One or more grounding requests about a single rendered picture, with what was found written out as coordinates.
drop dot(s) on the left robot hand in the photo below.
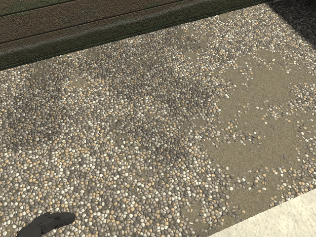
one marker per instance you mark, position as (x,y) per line
(45,223)

